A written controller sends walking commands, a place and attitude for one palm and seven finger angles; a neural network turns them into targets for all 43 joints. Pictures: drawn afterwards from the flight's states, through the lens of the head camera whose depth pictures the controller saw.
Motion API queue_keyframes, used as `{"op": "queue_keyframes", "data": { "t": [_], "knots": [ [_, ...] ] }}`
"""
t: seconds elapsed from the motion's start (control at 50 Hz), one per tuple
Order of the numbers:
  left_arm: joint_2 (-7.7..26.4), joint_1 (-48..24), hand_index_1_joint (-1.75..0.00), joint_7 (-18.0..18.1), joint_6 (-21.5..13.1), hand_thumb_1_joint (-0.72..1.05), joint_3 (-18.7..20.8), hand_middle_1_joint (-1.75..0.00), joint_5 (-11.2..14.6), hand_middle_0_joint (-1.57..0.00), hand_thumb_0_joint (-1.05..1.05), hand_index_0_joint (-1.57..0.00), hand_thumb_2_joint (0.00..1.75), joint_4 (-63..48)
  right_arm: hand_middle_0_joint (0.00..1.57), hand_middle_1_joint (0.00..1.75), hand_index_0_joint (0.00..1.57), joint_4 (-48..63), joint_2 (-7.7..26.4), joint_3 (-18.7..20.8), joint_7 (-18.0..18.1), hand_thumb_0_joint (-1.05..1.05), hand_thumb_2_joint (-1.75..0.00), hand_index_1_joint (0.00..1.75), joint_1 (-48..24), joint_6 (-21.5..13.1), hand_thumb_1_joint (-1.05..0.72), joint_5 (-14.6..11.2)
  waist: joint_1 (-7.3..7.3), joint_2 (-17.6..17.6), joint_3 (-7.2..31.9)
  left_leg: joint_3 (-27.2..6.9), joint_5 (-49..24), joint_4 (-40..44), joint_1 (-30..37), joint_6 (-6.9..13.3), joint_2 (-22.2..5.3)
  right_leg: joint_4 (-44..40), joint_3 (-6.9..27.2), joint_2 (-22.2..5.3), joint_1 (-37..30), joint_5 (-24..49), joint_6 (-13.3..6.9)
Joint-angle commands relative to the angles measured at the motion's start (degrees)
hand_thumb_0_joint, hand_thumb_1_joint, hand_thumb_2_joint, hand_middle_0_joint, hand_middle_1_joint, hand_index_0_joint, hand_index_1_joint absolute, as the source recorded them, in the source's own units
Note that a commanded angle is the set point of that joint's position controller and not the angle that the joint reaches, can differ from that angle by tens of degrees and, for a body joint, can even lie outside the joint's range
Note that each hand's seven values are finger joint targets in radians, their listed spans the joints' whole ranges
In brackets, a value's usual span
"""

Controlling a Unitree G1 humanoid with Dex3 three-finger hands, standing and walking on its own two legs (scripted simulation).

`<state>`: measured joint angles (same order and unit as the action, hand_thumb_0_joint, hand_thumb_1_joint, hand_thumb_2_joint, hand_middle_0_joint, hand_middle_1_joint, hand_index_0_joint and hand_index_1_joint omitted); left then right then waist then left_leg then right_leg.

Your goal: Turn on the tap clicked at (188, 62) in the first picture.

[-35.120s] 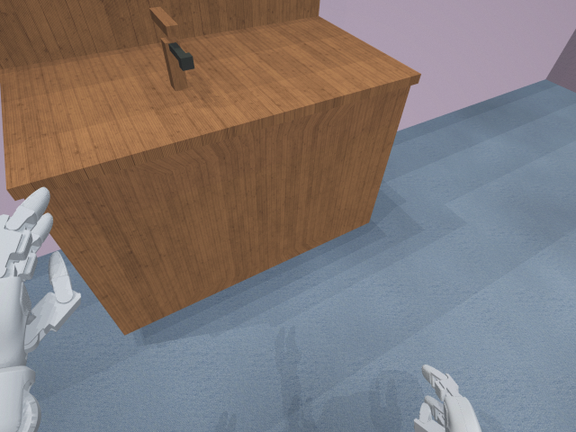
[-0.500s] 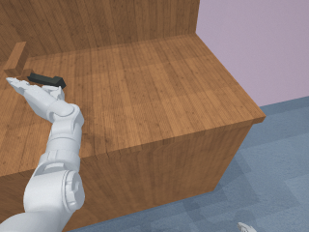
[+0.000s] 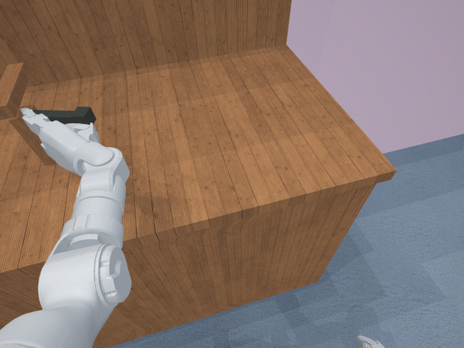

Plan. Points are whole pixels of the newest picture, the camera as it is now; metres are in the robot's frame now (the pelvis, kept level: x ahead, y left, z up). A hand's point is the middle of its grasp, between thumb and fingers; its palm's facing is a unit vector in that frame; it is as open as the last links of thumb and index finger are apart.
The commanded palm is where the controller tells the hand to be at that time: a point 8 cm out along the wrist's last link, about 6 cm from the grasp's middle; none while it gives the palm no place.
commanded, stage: lift the hand up off the lever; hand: left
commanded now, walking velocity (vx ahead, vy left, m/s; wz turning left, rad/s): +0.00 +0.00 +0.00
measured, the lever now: (84, 117) +0.48 +0.27 +0.16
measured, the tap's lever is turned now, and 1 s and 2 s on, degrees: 70 76 76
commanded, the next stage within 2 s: none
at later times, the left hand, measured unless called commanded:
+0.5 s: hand (96, 125) +0.47 +0.24 +0.15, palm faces +0.84 -0.54 -0.07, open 8.2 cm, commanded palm +0.43 +0.26 +0.16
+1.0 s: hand (93, 122) +0.47 +0.24 +0.16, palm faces +0.84 -0.54 -0.06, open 8.3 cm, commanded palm +0.43 +0.27 +0.18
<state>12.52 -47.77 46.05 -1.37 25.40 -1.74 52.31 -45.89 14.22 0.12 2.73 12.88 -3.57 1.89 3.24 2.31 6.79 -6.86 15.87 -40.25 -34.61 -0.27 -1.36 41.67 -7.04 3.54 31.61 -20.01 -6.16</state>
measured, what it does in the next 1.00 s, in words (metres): stands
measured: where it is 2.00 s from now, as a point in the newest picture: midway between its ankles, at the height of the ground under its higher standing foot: outside the picture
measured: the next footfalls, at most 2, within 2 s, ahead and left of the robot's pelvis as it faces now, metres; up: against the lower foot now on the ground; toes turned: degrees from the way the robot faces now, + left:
none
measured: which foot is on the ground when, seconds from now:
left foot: down 0.00-1.00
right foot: down 0.00-1.00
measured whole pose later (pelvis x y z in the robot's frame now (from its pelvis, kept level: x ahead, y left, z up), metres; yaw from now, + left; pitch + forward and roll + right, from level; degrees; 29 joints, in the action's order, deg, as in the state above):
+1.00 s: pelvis -0.01 +0.02 +0.00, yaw -3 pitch +8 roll +0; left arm 13.5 -52.9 48.6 3.0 33.2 -6.3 56.9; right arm -46.1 12.7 0.6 1.5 15.4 -4.8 3.6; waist 5.5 2.6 7.2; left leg -4.6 15.4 -40.7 -34.3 -0.9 -2.1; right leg 41.1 -4.6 4.2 31.7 -18.2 -5.1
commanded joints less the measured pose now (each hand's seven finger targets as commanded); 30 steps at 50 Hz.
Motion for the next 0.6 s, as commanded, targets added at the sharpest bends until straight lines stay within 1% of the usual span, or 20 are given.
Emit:
{"op": "queue_keyframes", "data": {
  "t": [0.0,0.04,0.06,0.08,0.12,0.14,0.16,0.2,0.22,0.26,0.28,0.34,0.36,0.38,0.4,0.46,0.48,0.52,0.56,0.58],
  "knots": [
    [19.0,-34.0,-0.15,-3.1,-2.9,0.9,-1.4,-0.15,-4.6,-0.15,0.0,-0.15,0.9,-11.3,0.2,0.3,0.2,5.9,6.5,2.0,0.0,0.0,-0.9,0.3,0.4,-1.4,-0.9,0.7,3.25,-5.0,16.6,4.2,-0.7,1.4,1.8,2.2,2.5,-10.9,12.3,-7.1,-11.3,10.9,9.0],
    [20.2,-34.5,-0.15,-3.1,-2.4,0.9,-1.0,-0.15,-5.6,-0.15,0.0,-0.15,0.9,-10.8,0.2,0.3,0.2,6.1,6.7,2.1,0.1,0.0,-0.9,0.3,0.4,-1.2,-0.9,0.8,3.53,-5.8,16.2,4.6,-0.4,1.2,0.9,2.2,2.4,-11.3,12.9,-7.3,-11.3,10.3,9.2],
    [21.1,-34.3,-0.15,-3.0,-2.3,0.9,0.0,-0.15,-6.0,-0.15,0.0,-0.15,0.9,-9.8,0.2,0.3,0.2,6.0,6.9,2.3,0.2,0.0,-0.9,0.3,0.7,-1.0,-0.9,0.9,3.3,-5.2,16.1,4.6,-0.5,1.3,1.0,2.3,2.5,-11.1,12.6,-7.0,-11.1,10.7,9.0],
    [20.6,-35.3,-0.15,-3.2,-2.5,0.9,-0.7,-0.15,-6.0,-0.15,0.0,-0.15,0.9,-10.3,0.2,0.3,0.2,6.3,6.8,2.2,0.2,0.0,-0.9,0.3,1.1,-1.0,-0.9,0.8,3.69,-6.1,15.8,4.7,-0.5,1.5,0.8,2.3,2.4,-11.1,12.6,-7.0,-11.2,10.7,9.2],
    [21.9,-36.8,-0.15,-3.2,-3.3,0.9,0.1,-0.15,-6.2,-0.15,0.0,-0.15,0.9,-11.8,0.2,0.3,0.2,6.6,6.6,2.3,0.2,0.0,-0.9,0.3,1.2,-1.0,-0.9,0.9,3.48,-5.6,17.1,4.8,-0.4,1.4,1.0,2.3,2.4,-11.4,13.1,-6.9,-11.9,9.8,9.3],
    [21.4,-37.3,-0.15,-3.0,-3.7,0.9,0.0,-0.15,-6.2,-0.15,0.0,-0.15,0.9,-12.5,0.2,0.3,0.2,6.7,6.5,2.4,0.2,0.0,-0.9,0.3,1.3,-1.1,-0.9,1.0,3.59,-6.0,17.6,4.9,-0.5,1.3,1.1,2.3,2.4,-11.5,13.3,-6.9,-12.3,10.1,9.4],
    [23.5,-36.0,-0.15,-2.8,-3.8,0.9,2.2,-0.15,-6.5,-0.15,0.0,-0.15,0.9,-11.4,0.2,0.3,0.2,6.5,6.5,2.6,0.3,0.0,-0.9,0.3,1.4,-1.0,-0.9,1.0,2.95,-5.4,17.4,4.6,-0.4,1.3,0.8,2.3,2.4,-11.3,13.0,-6.8,-12.4,10.1,9.2],
    [22.0,-38.0,-0.15,-2.8,-4.2,0.9,0.3,-0.15,-6.9,-0.15,0.0,-0.15,0.9,-12.5,0.2,0.3,0.2,6.6,6.2,2.4,0.1,0.0,-0.9,0.3,1.6,-1.1,-0.9,1.1,3.45,-3.2,17.7,5.0,-0.5,1.5,1.7,2.3,2.3,-11.1,12.8,-6.5,-11.6,9.1,9.0],
    [22.7,-37.8,-0.15,-2.8,-4.1,0.9,0.9,-0.15,-7.3,-0.15,0.0,-0.15,0.9,-11.8,0.2,0.3,0.2,6.6,6.2,2.5,0.0,0.0,-0.9,0.3,2.0,-1.2,-0.9,1.2,3.49,-3.9,18.0,5.1,-0.1,1.3,1.5,2.4,2.3,-11.3,12.8,-6.4,-11.6,8.0,9.0],
    [23.4,-38.7,-0.15,-2.6,-4.0,0.9,1.2,-0.15,-8.0,-0.15,0.0,-0.15,0.9,-12.0,0.2,0.3,0.2,6.3,6.1,2.6,-0.1,0.0,-0.9,0.3,1.7,-1.1,-0.9,1.3,3.24,-1.3,17.7,4.9,-0.1,1.3,2.0,2.3,2.3,-11.4,12.7,-6.2,-10.8,6.9,8.4],
    [22.4,-38.7,-0.15,-2.6,-3.9,0.9,0.3,-0.15,-8.1,-0.15,0.0,-0.15,0.9,-11.8,0.2,0.3,0.2,6.6,6.0,2.5,-0.2,0.0,-0.9,0.3,1.9,-1.3,-0.9,1.3,3.61,-1.6,17.6,5.2,0.1,1.4,2.1,2.4,2.3,-11.5,12.5,-6.0,-10.3,5.9,8.5],
    [24.5,-39.6,-0.15,-2.2,-3.7,0.9,1.4,-0.15,-8.0,-0.15,0.0,-0.15,0.9,-12.3,0.2,0.3,0.2,6.5,6.0,2.5,-0.2,0.0,-0.9,0.3,1.7,-1.4,-0.9,1.4,3.51,-3.0,18.1,5.1,0.9,0.8,0.4,2.2,2.2,-12.8,14.4,-6.8,-11.8,3.9,9.2],
    [25.4,-39.4,-0.15,-2.1,-3.7,0.9,2.4,-0.15,-8.2,-0.15,0.0,-0.15,0.9,-11.8,0.2,0.3,0.2,6.2,6.0,2.7,-0.2,0.0,-0.9,0.3,1.6,-1.2,-0.9,1.4,3.06,-1.5,17.8,4.8,0.7,1.0,0.4,2.1,2.1,-12.6,13.9,-6.6,-11.6,3.7,8.7],
    [23.5,-40.7,-0.15,-2.2,-3.8,0.9,0.5,-0.15,-8.0,-0.15,0.0,-0.15,0.9,-12.7,0.2,0.3,0.2,6.3,5.9,2.5,-0.3,0.0,-0.9,0.3,1.6,-1.4,-0.9,1.3,3.73,-1.0,17.7,5.0,0.6,1.1,1.5,2.3,2.2,-12.4,13.6,-6.3,-10.7,4.0,8.7],
    [24.7,-40.8,-0.15,-2.0,-3.9,0.9,1.5,-0.15,-8.1,-0.15,0.0,-0.15,0.9,-12.6,0.2,0.3,0.2,6.1,5.9,2.6,-0.4,0.0,-0.9,0.3,2.1,-1.6,-0.9,1.3,3.47,-0.8,18.6,5.0,0.6,1.2,2.0,2.3,2.0,-12.3,13.2,-6.0,-10.8,2.9,8.5],
    [24.7,-40.9,-0.15,-1.9,-4.0,0.9,1.6,-0.15,-8.5,-0.15,0.0,-0.15,0.9,-12.1,0.2,0.3,0.2,5.8,6.0,2.7,-0.6,0.0,-0.9,0.3,2.2,-1.8,-0.9,1.5,3.33,0.0,18.2,4.9,0.7,1.3,2.2,2.3,2.1,-12.3,12.8,-5.7,-10.3,2.3,8.2],
    [23.7,-41.7,-0.15,-1.9,-4.1,0.9,0.5,-0.15,-8.5,-0.15,0.0,-0.15,0.9,-12.7,0.2,0.3,0.2,5.9,5.9,2.6,-0.7,0.0,-0.9,0.3,2.1,-2.0,-0.9,1.5,3.85,0.2,18.1,5.2,0.7,1.3,2.7,2.4,2.1,-12.3,12.8,-5.5,-9.6,1.8,8.2],
    [25.1,-42.2,-0.15,-1.8,-4.0,0.9,1.0,-0.15,-8.7,-0.15,0.0,-0.15,0.9,-12.8,0.2,0.3,0.2,5.9,5.9,2.6,-0.7,0.0,-0.9,0.3,2.2,-2.2,-0.9,1.5,3.62,-0.4,18.6,5.2,1.2,1.0,1.8,2.3,2.0,-12.9,13.7,-5.9,-10.3,0.2,8.4],
    [25.0,-42.0,-0.15,-1.6,-4.1,0.9,1.5,-0.15,-8.7,-0.15,0.0,-0.15,0.9,-13.7,0.2,0.3,0.2,5.8,5.9,2.8,-0.8,0.0,-0.9,0.3,1.9,-2.2,-0.9,1.6,3.25,0.4,18.9,5.0,0.9,1.0,2.2,2.3,2.1,-13.0,13.6,-5.8,-10.6,0.9,8.2],
    [24.8,-42.1,-0.15,-1.5,-4.1,0.9,1.2,-0.15,-8.7,-0.15,0.0,-0.15,0.9,-13.6,0.2,0.3,0.2,5.8,5.9,2.7,-0.8,0.0,-0.9,0.3,2.2,-2.4,-0.9,1.5,3.4,-0.3,19.2,5.1,0.8,1.4,2.6,2.4,2.0,-12.6,13.1,-5.6,-10.5,0.8,8.2]
  ]
}}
